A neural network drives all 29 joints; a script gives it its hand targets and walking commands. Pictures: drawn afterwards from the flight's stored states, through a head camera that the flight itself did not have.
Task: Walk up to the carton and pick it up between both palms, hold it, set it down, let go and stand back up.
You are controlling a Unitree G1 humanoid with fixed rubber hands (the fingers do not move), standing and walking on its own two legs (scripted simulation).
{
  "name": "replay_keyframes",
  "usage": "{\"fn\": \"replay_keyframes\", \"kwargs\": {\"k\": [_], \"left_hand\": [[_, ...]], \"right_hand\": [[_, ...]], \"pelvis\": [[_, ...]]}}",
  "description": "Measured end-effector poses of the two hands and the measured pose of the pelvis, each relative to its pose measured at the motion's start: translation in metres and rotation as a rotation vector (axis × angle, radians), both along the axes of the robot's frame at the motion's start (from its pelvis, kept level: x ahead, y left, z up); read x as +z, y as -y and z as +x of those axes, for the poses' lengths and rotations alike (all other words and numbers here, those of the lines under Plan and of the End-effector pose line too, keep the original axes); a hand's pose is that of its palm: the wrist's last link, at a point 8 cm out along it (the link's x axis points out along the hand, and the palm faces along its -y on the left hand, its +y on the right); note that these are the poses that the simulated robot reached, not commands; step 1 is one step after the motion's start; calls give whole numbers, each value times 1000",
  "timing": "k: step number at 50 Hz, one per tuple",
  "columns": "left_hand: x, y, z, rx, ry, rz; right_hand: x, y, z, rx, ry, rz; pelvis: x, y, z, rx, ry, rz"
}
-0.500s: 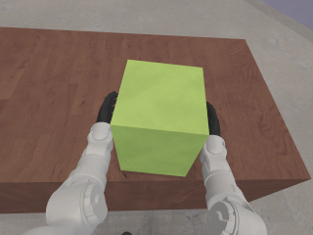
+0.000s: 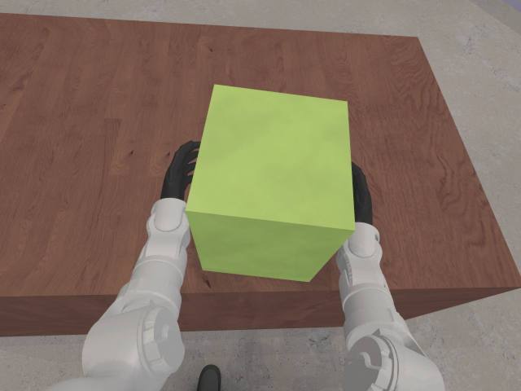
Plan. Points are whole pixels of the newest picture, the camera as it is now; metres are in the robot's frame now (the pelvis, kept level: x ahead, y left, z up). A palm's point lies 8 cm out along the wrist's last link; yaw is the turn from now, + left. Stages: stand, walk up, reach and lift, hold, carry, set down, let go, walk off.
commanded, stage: set down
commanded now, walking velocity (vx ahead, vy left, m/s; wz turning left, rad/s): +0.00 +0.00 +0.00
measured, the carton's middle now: (267, 194) +0.43 +0.01 -0.01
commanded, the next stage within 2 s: let go in 0.20 s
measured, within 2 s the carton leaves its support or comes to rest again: neither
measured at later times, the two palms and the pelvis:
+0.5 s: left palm (176, 190) +0.42 +0.16 +0.00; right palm (357, 214) +0.40 -0.13 +0.01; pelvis +0.00 +0.00 +0.00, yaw +0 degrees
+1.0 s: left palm (177, 191) +0.42 +0.16 -0.01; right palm (356, 215) +0.40 -0.13 +0.00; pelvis +0.00 +0.00 +0.00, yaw -1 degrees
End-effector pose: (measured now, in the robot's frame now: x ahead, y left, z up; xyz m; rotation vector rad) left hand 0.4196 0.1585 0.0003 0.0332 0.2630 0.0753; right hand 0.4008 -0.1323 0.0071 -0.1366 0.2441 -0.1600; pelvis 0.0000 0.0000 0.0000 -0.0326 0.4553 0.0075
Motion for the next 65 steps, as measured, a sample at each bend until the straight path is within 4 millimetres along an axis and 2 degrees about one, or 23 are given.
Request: {"fn": "replay_keyframes", "kwargs": {"k": [34,60,65], "left_hand": [[-1,0,0,-7,11,13],[-10,-1,4,3,13,-11],[-18,-2,3,7,-17,-21]], "right_hand": [[-2,0,-1,5,21,1],[-4,0,-1,2,19,2],[-10,0,-1,8,-9,14]], "pelvis": [[0,-2,-1,-1,-3,1],[-2,-4,-4,-18,-33,-1],[-3,-4,-5,-40,-51,2]]}}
